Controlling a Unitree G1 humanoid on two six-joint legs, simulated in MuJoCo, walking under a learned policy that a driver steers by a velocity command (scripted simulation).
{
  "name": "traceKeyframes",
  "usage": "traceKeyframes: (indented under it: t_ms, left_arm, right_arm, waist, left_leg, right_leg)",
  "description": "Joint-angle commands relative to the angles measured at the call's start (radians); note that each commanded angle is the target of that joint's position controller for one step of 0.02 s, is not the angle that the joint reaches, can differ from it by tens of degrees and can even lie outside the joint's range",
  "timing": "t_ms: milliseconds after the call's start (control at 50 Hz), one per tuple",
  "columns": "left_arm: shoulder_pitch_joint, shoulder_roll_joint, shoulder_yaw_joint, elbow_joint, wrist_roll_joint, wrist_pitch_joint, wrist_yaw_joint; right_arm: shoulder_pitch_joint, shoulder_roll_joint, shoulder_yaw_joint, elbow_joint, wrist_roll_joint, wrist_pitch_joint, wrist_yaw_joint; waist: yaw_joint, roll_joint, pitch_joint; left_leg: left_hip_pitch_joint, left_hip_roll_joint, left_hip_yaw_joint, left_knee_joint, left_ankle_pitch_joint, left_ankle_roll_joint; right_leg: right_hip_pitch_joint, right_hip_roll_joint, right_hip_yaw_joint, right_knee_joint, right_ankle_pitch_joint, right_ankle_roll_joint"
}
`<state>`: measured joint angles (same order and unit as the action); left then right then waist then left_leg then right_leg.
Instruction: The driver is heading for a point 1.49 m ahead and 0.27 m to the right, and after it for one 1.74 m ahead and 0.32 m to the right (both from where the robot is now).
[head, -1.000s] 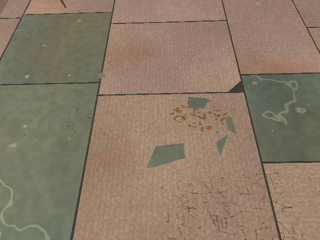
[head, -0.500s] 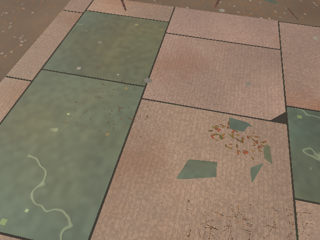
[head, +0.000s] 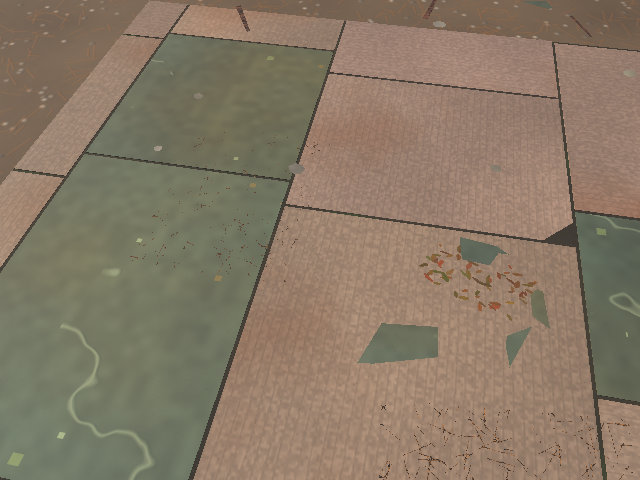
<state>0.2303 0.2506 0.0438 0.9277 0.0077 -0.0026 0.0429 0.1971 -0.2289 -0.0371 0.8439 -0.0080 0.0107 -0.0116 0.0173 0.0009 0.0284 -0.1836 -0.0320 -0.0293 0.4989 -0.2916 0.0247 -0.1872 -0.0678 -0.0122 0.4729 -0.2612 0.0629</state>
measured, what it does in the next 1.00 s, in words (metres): stands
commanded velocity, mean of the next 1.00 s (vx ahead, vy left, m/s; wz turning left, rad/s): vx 0.00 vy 0.00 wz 0.00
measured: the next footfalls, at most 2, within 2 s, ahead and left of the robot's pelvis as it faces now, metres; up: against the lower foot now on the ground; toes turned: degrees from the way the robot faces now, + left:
left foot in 2.00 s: +0.44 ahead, +0.07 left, +0.00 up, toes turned +1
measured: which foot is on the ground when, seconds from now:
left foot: down 0.00-1.00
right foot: down 0.00-1.00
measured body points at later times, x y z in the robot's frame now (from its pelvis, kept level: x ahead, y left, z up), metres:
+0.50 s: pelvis +0.00 -0.01 +0.00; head +0.01 +0.00 +0.45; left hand +0.02 +0.25 -0.15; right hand +0.05 -0.26 -0.14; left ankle -0.01 +0.11 -0.74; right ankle -0.01 -0.16 -0.74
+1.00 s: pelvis +0.00 -0.01 +0.00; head +0.01 -0.01 +0.45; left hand -0.01 +0.23 -0.16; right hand +0.02 -0.25 -0.15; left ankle -0.01 +0.11 -0.74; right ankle -0.01 -0.16 -0.74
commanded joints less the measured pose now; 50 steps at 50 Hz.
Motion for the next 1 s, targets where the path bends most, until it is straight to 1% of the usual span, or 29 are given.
traceKeyframes:
  t_ms: [20, 240, 460, 700, 1000]
  left_arm:
    - [0.016, 0.112, 0.024, -0.016, -0.002, -0.008, 0.005]
    - [0.032, 0.092, 0.018, 0.068, -0.004, -0.004, 0.011]
    - [0.058, 0.069, 0.009, 0.129, -0.006, -0.001, 0.014]
    - [0.09, 0.047, 0.0, 0.168, -0.007, -0.001, 0.016]
    - [0.125, 0.027, -0.008, 0.189, -0.008, 0.0, 0.016]
  right_arm:
    - [-0.01, -0.105, -0.023, -0.027, 0.002, -0.012, -0.007]
    - [0.014, -0.102, -0.017, 0.071, 0.006, -0.01, -0.017]
    - [0.035, -0.093, -0.008, 0.14, 0.008, -0.008, -0.02]
    - [0.061, -0.081, 0.001, 0.185, 0.01, -0.007, -0.022]
    - [0.096, -0.064, 0.01, 0.213, 0.011, -0.008, -0.024]
  waist:
    - [0.001, 0.009, -0.02]
    - [-0.003, 0.003, -0.002]
    - [-0.006, 0.002, 0.012]
    - [-0.009, 0.0, 0.023]
    - [-0.01, -0.002, 0.032]
  left_leg:
    - [-0.029, 0.066, -0.064, -0.1, 0.214, 0.024]
    - [-0.023, 0.054, -0.043, -0.103, 0.212, 0.015]
    - [-0.026, 0.048, -0.032, -0.111, 0.197, 0.012]
    - [-0.033, 0.043, -0.024, -0.117, 0.182, 0.009]
    - [-0.042, 0.04, -0.015, -0.117, 0.172, 0.005]
  right_leg:
    - [0.024, -0.003, 0.003, -0.049, 0.157, -0.01]
    - [0.017, 0.008, -0.007, -0.061, 0.146, -0.016]
    - [0.01, 0.016, -0.013, -0.067, 0.132, -0.02]
    - [0.0, 0.021, -0.015, -0.069, 0.121, -0.023]
    - [-0.011, 0.026, -0.015, -0.067, 0.113, -0.028]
